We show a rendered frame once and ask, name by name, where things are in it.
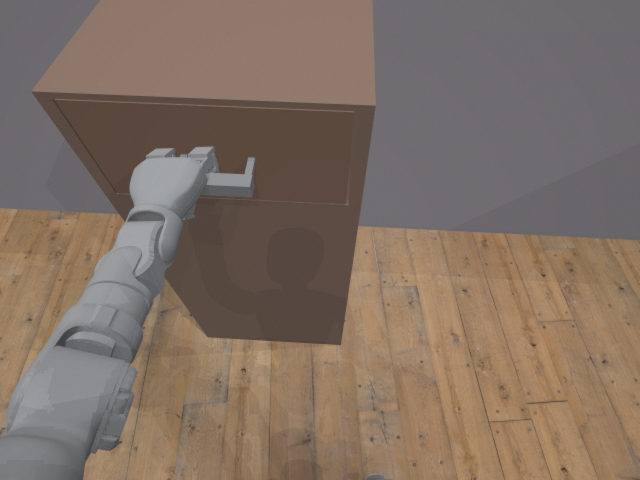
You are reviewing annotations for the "cabinet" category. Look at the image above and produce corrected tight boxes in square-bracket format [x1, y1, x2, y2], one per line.
[31, 0, 376, 345]

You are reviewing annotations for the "left robot upper arm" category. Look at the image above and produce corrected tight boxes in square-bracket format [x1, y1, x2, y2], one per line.
[0, 346, 138, 480]

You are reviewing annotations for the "handle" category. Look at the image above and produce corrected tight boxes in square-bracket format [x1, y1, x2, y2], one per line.
[180, 154, 256, 198]

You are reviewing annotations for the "robot left hand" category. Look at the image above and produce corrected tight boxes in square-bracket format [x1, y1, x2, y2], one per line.
[129, 147, 220, 220]

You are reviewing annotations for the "left robot forearm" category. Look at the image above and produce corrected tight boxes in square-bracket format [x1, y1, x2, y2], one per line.
[6, 204, 183, 434]

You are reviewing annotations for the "drawer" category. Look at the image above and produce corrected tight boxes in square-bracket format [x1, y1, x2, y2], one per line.
[55, 99, 354, 204]

